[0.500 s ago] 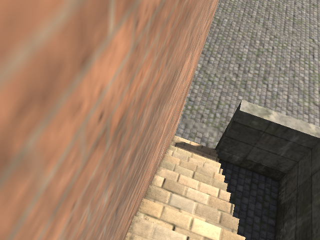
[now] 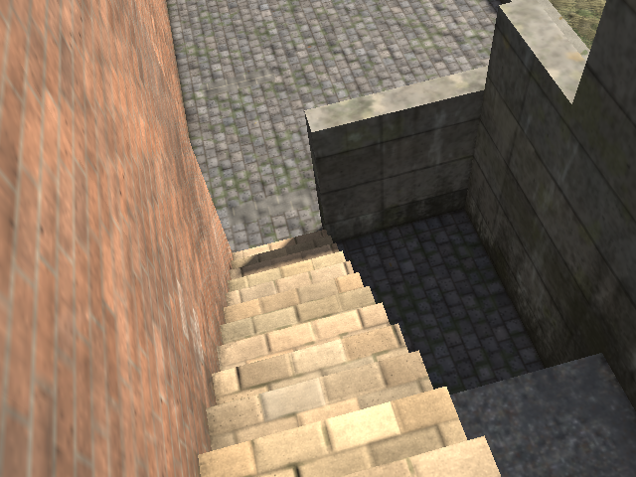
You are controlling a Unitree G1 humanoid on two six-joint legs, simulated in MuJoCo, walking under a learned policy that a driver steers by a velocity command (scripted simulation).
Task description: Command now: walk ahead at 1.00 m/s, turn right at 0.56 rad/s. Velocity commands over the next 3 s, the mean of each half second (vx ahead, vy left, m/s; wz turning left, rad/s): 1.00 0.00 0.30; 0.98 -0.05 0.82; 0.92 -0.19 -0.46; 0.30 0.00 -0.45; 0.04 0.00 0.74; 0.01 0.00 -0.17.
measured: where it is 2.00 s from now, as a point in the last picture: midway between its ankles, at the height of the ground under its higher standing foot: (302, 373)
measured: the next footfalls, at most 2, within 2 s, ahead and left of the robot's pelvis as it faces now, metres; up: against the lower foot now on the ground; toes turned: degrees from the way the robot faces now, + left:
left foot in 0.16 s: +0.15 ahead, +0.08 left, -0.22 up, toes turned -13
right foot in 0.50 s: +0.45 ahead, -0.12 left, -0.43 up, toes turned +12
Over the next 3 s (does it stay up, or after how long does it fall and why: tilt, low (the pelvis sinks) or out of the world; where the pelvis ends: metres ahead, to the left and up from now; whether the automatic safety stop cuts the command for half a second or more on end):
stays up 1.14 0.32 -1.27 its command is cut before an obstacle after 0.9 s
